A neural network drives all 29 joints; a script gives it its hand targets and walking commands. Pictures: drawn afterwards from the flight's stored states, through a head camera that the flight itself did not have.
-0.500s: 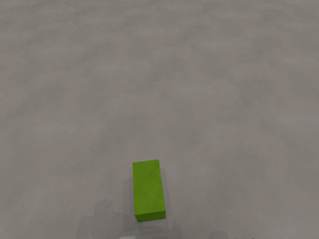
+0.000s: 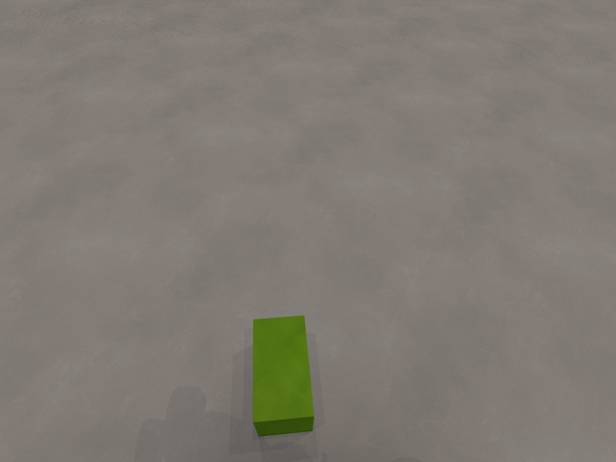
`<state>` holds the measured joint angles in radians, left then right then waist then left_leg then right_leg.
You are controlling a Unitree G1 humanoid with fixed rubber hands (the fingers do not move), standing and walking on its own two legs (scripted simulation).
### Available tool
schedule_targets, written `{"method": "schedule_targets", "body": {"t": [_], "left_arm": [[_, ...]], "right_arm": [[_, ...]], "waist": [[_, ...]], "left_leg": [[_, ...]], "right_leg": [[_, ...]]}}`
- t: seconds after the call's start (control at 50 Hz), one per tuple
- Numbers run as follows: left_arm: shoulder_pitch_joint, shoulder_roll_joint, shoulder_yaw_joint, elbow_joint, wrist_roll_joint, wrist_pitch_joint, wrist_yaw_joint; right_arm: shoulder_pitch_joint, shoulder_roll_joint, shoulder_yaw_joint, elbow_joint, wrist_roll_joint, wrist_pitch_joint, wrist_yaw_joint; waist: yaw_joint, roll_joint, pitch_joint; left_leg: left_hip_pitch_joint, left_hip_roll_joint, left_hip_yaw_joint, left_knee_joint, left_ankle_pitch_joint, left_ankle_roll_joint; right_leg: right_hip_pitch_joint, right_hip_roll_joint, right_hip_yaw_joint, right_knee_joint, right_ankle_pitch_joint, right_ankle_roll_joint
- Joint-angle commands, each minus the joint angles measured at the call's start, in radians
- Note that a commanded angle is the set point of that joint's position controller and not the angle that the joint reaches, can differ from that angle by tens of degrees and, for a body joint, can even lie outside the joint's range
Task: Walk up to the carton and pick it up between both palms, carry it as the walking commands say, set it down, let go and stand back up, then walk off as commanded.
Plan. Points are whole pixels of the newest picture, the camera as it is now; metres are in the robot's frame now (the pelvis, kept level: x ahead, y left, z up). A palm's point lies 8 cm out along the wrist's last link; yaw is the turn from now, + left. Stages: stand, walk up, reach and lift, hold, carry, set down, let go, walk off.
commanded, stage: walk up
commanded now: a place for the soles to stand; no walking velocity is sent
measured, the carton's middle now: (282, 374) +0.47 +0.07 -0.68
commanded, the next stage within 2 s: none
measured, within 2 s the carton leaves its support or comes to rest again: neither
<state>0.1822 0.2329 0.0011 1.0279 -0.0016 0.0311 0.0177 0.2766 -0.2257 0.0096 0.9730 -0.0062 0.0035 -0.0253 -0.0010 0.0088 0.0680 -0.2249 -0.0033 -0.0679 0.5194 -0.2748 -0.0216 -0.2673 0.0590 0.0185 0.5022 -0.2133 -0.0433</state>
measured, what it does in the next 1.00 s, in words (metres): shifts its weight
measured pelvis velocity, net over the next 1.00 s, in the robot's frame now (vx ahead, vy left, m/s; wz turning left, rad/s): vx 0.00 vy -0.06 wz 0.19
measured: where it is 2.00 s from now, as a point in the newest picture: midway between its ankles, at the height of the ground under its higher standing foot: outside the picture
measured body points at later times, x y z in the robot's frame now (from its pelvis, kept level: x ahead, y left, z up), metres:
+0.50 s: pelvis +0.00 -0.02 -0.01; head +0.02 -0.02 +0.44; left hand +0.05 +0.26 -0.15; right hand +0.06 -0.27 -0.15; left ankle +0.00 +0.14 -0.74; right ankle +0.03 -0.09 -0.74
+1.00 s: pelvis +0.00 -0.06 -0.01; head +0.03 -0.05 +0.44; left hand +0.02 +0.21 -0.15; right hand +0.12 -0.30 -0.14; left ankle -0.01 +0.08 -0.72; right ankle +0.03 -0.11 -0.74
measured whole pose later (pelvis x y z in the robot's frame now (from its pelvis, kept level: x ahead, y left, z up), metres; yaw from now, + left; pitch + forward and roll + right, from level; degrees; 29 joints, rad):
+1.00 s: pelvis +0.00 -0.06 -0.01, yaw +11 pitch -1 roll +0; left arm 0.18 0.25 0.00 0.96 0.01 0.07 0.01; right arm 0.25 -0.23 -0.01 0.88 -0.01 0.02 -0.07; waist 0.01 -0.01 0.07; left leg -0.34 -0.01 -0.06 0.72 -0.41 0.02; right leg -0.26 0.04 -0.15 0.55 -0.29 -0.10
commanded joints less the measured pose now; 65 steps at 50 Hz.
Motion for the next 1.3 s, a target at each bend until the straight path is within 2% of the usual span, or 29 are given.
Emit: {"method": "schedule_targets", "body": {"t": [0.0, 0.08, 0.14, 0.16, 0.26, 0.34, 0.4, 0.46, 0.5, 0.52, 0.6, 0.62, 0.68, 0.7, 0.74, 0.76, 0.8, 0.82, 0.84, 0.9, 0.96, 1.0, 1.02, 1.06, 1.08, 1.12, 1.18, 1.24, 1.28], "left_arm": [[-0.012, 0.152, 0.027, -0.050, 0.002, -0.008, 0.005], [-0.038, 0.154, 0.028, -0.054, -0.003, -0.006, 0.007], [-0.029, 0.165, 0.031, -0.060, 0.002, -0.010, 0.009], [-0.046, 0.167, 0.032, -0.051, 0.001, -0.009, 0.009], [-0.041, 0.137, 0.025, -0.050, 0.000, -0.012, 0.003], [-0.017, 0.152, 0.034, -0.074, 0.018, 0.009, -0.013], [-0.004, 0.147, 0.039, -0.077, 0.016, 0.002, -0.019], [0.001, 0.165, 0.039, -0.095, 0.018, 0.000, -0.011], [0.000, 0.198, 0.048, -0.095, 0.007, 0.002, -0.004], [-0.034, 0.218, 0.045, -0.106, 0.008, 0.007, -0.001], [-0.014, 0.197, 0.038, -0.108, 0.010, 0.020, 0.010], [-0.004, 0.200, 0.038, -0.098, 0.015, 0.023, 0.008], [-0.003, 0.148, 0.033, -0.126, 0.021, 0.030, -0.005], [0.014, 0.158, 0.044, -0.131, 0.029, 0.030, -0.008], [0.050, 0.156, 0.035, -0.116, 0.035, 0.020, -0.011], [0.088, 0.139, 0.034, -0.121, 0.029, 0.013, -0.010], [0.069, 0.196, 0.051, -0.104, 0.029, -0.001, -0.012], [0.045, 0.231, 0.051, -0.119, 0.017, -0.002, -0.006], [0.048, 0.230, 0.052, -0.126, 0.014, 0.000, -0.003], [-0.012, 0.176, 0.036, -0.136, 0.012, 0.023, 0.008], [-0.019, 0.194, 0.033, -0.125, 0.018, 0.028, 0.006], [0.020, 0.186, 0.030, -0.107, 0.006, 0.021, 0.004], [0.054, 0.172, 0.021, -0.094, -0.001, 0.020, -0.004], [0.061, 0.127, 0.012, -0.121, 0.011, 0.020, -0.012], [0.046, 0.150, 0.027, -0.109, 0.021, 0.022, -0.010], [0.091, 0.124, 0.020, -0.107, 0.021, 0.001, -0.015], [0.090, 0.161, 0.030, -0.097, 0.019, -0.019, -0.017], [0.090, 0.185, 0.022, -0.082, 0.003, -0.015, -0.009], [0.091, 0.184, 0.025, -0.074, 0.002, -0.011, -0.001]], "right_arm": [[0.046, -0.128, -0.029, -0.052, -0.005, -0.014, -0.010], [0.015, -0.141, -0.028, -0.065, -0.011, -0.013, -0.013], [-0.005, -0.168, -0.034, -0.066, -0.001, -0.013, -0.009], [-0.001, -0.165, -0.037, -0.082, -0.003, -0.016, -0.011], [-0.021, -0.165, -0.037, -0.090, 0.001, -0.017, -0.008], [0.016, -0.209, -0.058, -0.097, -0.010, -0.020, -0.033], [-0.009, -0.219, -0.067, -0.117, -0.019, -0.020, -0.035], [0.009, -0.195, -0.067, -0.127, -0.015, -0.018, -0.032], [0.011, -0.136, -0.050, -0.132, -0.003, -0.013, -0.034], [0.050, -0.108, -0.038, -0.127, -0.001, -0.013, -0.036], [0.081, -0.110, -0.044, -0.108, -0.004, -0.035, -0.038], [0.104, -0.109, -0.039, -0.104, -0.007, -0.038, -0.040], [0.093, -0.198, -0.068, -0.106, -0.021, -0.024, -0.041], [0.047, -0.219, -0.071, -0.118, -0.014, -0.021, -0.049], [0.000, -0.197, -0.066, -0.152, -0.027, -0.021, -0.054], [-0.033, -0.197, -0.064, -0.167, -0.028, -0.018, -0.053], [0.019, -0.152, -0.060, -0.153, -0.022, -0.012, -0.042], [0.003, -0.126, -0.046, -0.165, -0.008, -0.006, -0.042], [0.011, -0.117, -0.045, -0.169, 0.006, 0.002, -0.045], [0.037, -0.096, -0.046, -0.159, -0.006, 0.007, -0.050], [0.054, -0.079, -0.047, -0.147, -0.003, -0.008, -0.045], [0.093, -0.109, -0.056, -0.116, -0.016, -0.016, -0.034], [0.085, -0.117, -0.062, -0.112, -0.017, -0.014, -0.029], [0.057, -0.178, -0.072, -0.125, -0.024, -0.011, -0.036], [0.013, -0.167, -0.075, -0.130, -0.017, -0.011, -0.039], [-0.059, -0.153, -0.061, -0.141, -0.023, -0.016, -0.029], [-0.031, -0.134, -0.065, -0.129, -0.010, -0.012, -0.018], [-0.006, -0.092, -0.040, -0.114, -0.005, -0.007, -0.024], [0.014, -0.101, -0.041, -0.100, -0.012, -0.005, -0.026]], "waist": [[0.011, -0.008, -0.074], [0.000, -0.039, -0.033], [0.000, 0.059, -0.115], [-0.004, 0.016, -0.077], [0.005, 0.020, -0.053], [-0.001, 0.066, -0.041], [0.012, 0.093, -0.024], [0.017, 0.003, -0.039], [0.006, -0.134, -0.032], [-0.010, -0.164, -0.027], [-0.020, -0.068, -0.087], [-0.025, -0.083, -0.111], [-0.004, 0.122, -0.064], [0.006, 0.172, -0.062], [0.024, 0.138, -0.086], [0.047, 0.126, -0.094], [0.024, -0.084, -0.112], [0.013, -0.096, -0.095], [0.016, -0.117, -0.088], [0.004, -0.142, -0.046], [-0.008, -0.132, -0.071], [-0.020, -0.013, -0.085], [-0.009, 0.007, -0.082], [-0.001, 0.142, 0.022], [0.004, 0.144, 0.006], [0.038, 0.117, -0.022], [0.022, -0.033, -0.061], [0.000, -0.055, -0.012], [0.008, -0.060, -0.047]], "left_leg": [[-0.046, 0.073, -0.076, -0.058, 0.112, 0.065], [-0.087, 0.079, -0.089, -0.060, 0.108, 0.079], [-0.053, 0.086, -0.106, -0.083, 0.137, 0.075], [-0.079, 0.104, -0.146, -0.106, 0.142, 0.084], [-0.097, 0.098, -0.149, -0.110, 0.064, 0.080], [-0.125, 0.176, -0.291, -0.175, -0.102, 0.157], [-0.185, 0.173, -0.278, -0.163, -0.073, 0.167], [-0.192, 0.077, -0.174, -0.015, 0.031, 0.094], [-0.198, -0.045, -0.046, 0.177, -0.083, 0.059], [-0.164, -0.031, -0.026, 0.190, -0.128, 0.060], [-0.094, 0.003, -0.053, 0.064, 0.019, 0.077], [-0.049, 0.026, -0.075, 0.013, 0.106, 0.072], [-0.097, 0.217, -0.334, -0.121, 0.130, 0.178], [-0.132, 0.267, -0.391, -0.136, 0.145, 0.216], [-0.118, 0.257, -0.349, -0.086, 0.288, 0.203], [-0.123, 0.230, -0.285, -0.049, 0.308, 0.154], [-0.202, 0.033, -0.094, 0.132, 0.156, 0.057], [-0.200, -0.014, -0.040, 0.172, 0.010, 0.040], [-0.210, -0.019, -0.018, 0.201, -0.109, 0.041], [-0.208, -0.006, 0.005, 0.286, -0.230, 0.048], [-0.092, -0.002, 0.021, 0.104, -0.047, 0.048], [0.022, 0.024, -0.018, -0.015, 0.113, 0.059], [0.070, 0.065, -0.082, -0.041, 0.048, 0.089], [-0.092, 0.257, -0.331, -0.214, -0.138, 0.182], [-0.175, 0.284, -0.370, -0.205, -0.075, 0.238], [-0.153, 0.223, -0.231, -0.153, 0.076, 0.173], [-0.132, 0.096, -0.079, -0.013, 0.122, 0.072], [-0.086, 0.042, -0.011, 0.023, 0.054, 0.055], [-0.063, 0.041, -0.012, -0.010, 0.060, 0.063]], "right_leg": [[0.069, -0.140, 0.126, -0.091, 0.047, -0.029], [0.045, -0.147, 0.129, -0.087, 0.030, -0.026], [0.087, -0.130, 0.100, -0.043, 0.069, -0.025], [0.081, -0.121, 0.083, -0.031, 0.078, -0.019], [0.071, -0.125, 0.080, -0.061, -0.005, -0.013], [0.000, -0.082, 0.032, 0.050, -0.113, 0.002], [0.033, -0.091, 0.036, 0.095, -0.150, 0.003], [0.102, -0.159, 0.117, -0.073, -0.036, -0.032], [0.038, -0.291, 0.267, -0.205, -0.028, -0.097], [0.010, -0.321, 0.255, -0.205, 0.018, -0.119], [0.072, -0.258, 0.130, -0.116, 0.207, -0.059], [0.075, -0.229, 0.079, -0.081, 0.157, -0.054], [0.008, -0.112, -0.015, 0.109, -0.058, 0.053], [0.023, -0.113, 0.007, 0.191, -0.116, 0.057], [0.031, -0.121, 0.020, 0.195, -0.137, 0.042], [0.069, -0.145, 0.036, 0.061, -0.050, 0.027], [0.179, -0.223, 0.133, -0.095, 0.171, -0.025], [0.144, -0.298, 0.209, -0.147, 0.256, -0.059], [0.148, -0.320, 0.220, -0.162, 0.324, -0.066], [0.095, -0.326, 0.194, -0.195, 0.204, -0.101], [0.067, -0.261, 0.105, -0.160, 0.130, -0.046], [0.023, -0.249, 0.086, -0.138, 0.037, -0.012], [-0.044, -0.219, 0.091, -0.126, -0.081, 0.013], [-0.062, -0.112, 0.005, 0.030, -0.119, 0.070], [0.024, -0.112, -0.004, 0.157, -0.138, 0.069], [0.064, -0.128, 0.002, 0.018, -0.071, 0.042], [0.141, -0.178, 0.088, -0.121, 0.076, 0.014], [0.068, -0.265, 0.158, -0.188, 0.239, -0.020], [0.107, -0.252, 0.140, -0.211, 0.117, 0.003]]}}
